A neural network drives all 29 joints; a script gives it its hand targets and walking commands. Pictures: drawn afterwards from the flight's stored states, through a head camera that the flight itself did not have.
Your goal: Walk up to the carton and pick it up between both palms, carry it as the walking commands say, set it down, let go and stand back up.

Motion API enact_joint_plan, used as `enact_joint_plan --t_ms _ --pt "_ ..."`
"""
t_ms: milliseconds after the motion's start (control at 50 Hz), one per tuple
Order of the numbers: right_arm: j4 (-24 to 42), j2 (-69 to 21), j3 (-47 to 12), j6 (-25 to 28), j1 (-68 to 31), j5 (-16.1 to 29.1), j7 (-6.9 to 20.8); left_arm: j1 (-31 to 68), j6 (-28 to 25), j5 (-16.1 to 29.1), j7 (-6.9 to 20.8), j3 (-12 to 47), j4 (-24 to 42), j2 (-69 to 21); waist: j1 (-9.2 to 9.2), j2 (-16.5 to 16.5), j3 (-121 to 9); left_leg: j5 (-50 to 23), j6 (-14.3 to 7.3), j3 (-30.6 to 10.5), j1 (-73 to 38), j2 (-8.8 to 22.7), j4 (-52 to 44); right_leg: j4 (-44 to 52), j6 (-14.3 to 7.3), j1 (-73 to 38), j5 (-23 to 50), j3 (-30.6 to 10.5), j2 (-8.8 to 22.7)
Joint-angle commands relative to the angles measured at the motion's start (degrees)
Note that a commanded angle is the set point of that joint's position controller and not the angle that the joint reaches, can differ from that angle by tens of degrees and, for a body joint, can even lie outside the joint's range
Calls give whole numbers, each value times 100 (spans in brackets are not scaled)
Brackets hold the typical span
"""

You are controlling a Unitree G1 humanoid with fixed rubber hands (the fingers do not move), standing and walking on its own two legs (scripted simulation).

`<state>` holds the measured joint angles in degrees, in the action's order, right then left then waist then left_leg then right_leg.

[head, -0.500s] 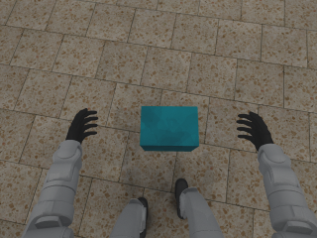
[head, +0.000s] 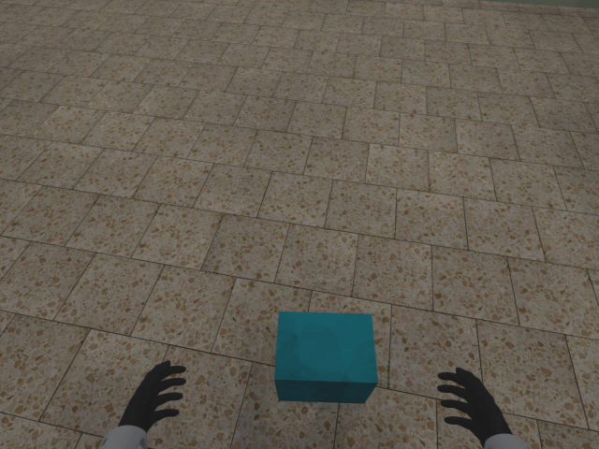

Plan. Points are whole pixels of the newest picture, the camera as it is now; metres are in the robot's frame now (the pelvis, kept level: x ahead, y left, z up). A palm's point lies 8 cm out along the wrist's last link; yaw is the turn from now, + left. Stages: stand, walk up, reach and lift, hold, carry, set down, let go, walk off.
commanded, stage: let go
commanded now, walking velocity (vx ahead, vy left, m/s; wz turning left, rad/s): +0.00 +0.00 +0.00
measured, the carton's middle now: (323, 359) +0.42 -0.06 -0.65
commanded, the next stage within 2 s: stand in 0.34 s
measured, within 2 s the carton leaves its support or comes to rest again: neither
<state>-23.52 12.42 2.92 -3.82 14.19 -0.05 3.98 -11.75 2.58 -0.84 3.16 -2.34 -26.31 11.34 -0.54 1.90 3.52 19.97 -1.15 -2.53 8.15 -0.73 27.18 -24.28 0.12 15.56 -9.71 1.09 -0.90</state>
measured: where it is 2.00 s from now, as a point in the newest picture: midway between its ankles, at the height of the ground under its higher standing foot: outside the picture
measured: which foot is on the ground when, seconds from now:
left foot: down 0.00-1.00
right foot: down 0.00-1.00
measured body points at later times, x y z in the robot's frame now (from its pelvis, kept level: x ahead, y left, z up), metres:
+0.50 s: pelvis +0.01 -0.01 -0.01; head +0.01 -0.02 +0.44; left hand +0.16 +0.27 -0.09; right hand +0.17 -0.28 -0.09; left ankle -0.06 +0.11 -0.74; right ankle +0.03 -0.12 -0.74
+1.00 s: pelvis +0.02 -0.02 +0.00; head +0.02 -0.03 +0.45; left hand +0.14 +0.28 -0.10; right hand +0.14 -0.31 -0.11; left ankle -0.06 +0.11 -0.74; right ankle +0.03 -0.12 -0.74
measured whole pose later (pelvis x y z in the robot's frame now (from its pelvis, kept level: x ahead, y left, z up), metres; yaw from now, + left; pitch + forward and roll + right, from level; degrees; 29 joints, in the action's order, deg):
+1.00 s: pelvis +0.02 -0.02 +0.00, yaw +1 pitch -1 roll -1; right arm -44.3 20.8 1.1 -0.6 12.8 -1.8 -1.5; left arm -8.6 0.0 -2.0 -0.8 -2.2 -49.2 19.0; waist 0.2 2.0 0.8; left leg 21.2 0.2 -3.8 3.5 -0.3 25.9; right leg -27.9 -1.2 12.9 -14.0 2.3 -1.0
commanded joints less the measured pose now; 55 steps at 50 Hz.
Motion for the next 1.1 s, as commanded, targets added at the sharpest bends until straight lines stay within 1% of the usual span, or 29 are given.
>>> enact_joint_plan --t_ms 0,80,180,320,340,360,380,400,420,460,520,580,640,840,1080 --pt "555 549 144 -44 -179 -38 25 242 36 -11 1 -146 624 511 -16 227 -324 -769 112 -104 1910 206 -1119 -217 42 -2719 1126 -171 -171" --pt "545 563 159 -193 -164 -85 19 190 183 -15 13 -121 607 474 -60 153 -174 -1012 104 -88 1799 184 -1092 -223 65 -2796 1217 -138 -214" --pt "577 592 150 -303 -184 -91 -4 112 289 -32 11 -155 589 487 -68 14 -192 -1435 124 -58 1571 85 -921 -233 62 -2716 1354 -156 -220" --pt "684 614 64 -572 -246 -100 -122 92 231 36 -91 -147 532 642 45 -80 -392 -1794 129 37 1342 51 -640 -425 2 -2634 1475 -242 -262" --pt "-91 1265 254 -253 -349 -227 -390 87 88 -156 -278 -409 -318 1343 224 -17 -526 -944 310 -55 1116 242 -446 -317 58 -1374 801 -201 388" --pt "-138 1264 268 -82 -269 -252 -467 40 7 -223 -337 -380 -373 1381 131 34 -466 -721 286 -140 707 282 -446 -284 48 -986 362 -288 348" --pt "-205 1221 228 21 -307 -286 -471 174 -46 -235 -336 -336 -426 1279 83 97 -362 -360 257 -255 746 342 -533 -255 49 -706 -58 -325 319" --pt "-290 1199 208 99 -346 -296 -465 245 -95 -240 -333 -314 -496 1243 86 124 -280 -115 205 -339 843 382 -592 -234 40 -618 -257 -342 307" --pt "-373 1180 191 158 -391 -281 -459 285 -141 -230 -338 -302 -578 1223 99 96 -238 -77 165 -393 922 418 -591 -244 18 -589 -253 -360 300" --pt "-521 1226 183 230 -445 -238 -427 305 -213 -200 -307 -286 -755 1260 90 22 -362 -566 151 -395 838 438 -484 -280 -31 -655 199 -391 342" --pt "-748 1317 185 280 -363 -199 -433 294 -267 -183 -316 -280 -961 1350 42 -121 -599 -1417 201 -306 477 412 -288 -317 -109 -726 998 -458 460" --pt "-950 1408 177 293 -289 -203 -460 268 -276 -175 -346 -274 -1147 1442 26 -170 -705 -1775 224 -281 278 413 -233 -307 -143 -808 1332 -484 509" --pt "-1126 1491 155 307 -240 -208 -493 253 -282 -162 -379 -268 -1313 1539 35 -202 -722 -1849 216 -298 236 421 -226 -287 -154 -888 1410 -513 541" --pt "-1560 1636 60 370 -192 -183 -562 376 -322 -123 -426 -222 -1767 1682 72 -146 -621 -1891 181 -389 256 474 -354 -200 -172 -1069 1429 -577 599" --pt "-1990 1725 7 415 -233 -170 -573 568 -329 -89 -413 -173 -2257 1756 94 -127 -450 -1640 129 -470 266 538 -651 50 -163 -1157 1067 -633 640"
